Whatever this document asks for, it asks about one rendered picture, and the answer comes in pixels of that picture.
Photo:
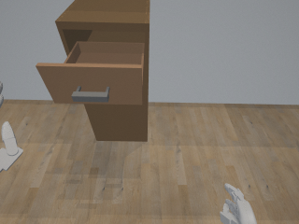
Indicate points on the drawer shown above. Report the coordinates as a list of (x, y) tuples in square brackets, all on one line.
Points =
[(94, 66)]

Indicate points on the handle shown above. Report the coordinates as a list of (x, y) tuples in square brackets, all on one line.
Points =
[(90, 96)]

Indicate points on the cabinet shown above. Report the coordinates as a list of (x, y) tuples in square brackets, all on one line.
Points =
[(120, 21)]

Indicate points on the robot right hand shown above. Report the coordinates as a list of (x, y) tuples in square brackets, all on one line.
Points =
[(242, 212)]

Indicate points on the robot left hand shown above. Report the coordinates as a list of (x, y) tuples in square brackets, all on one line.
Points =
[(11, 153)]

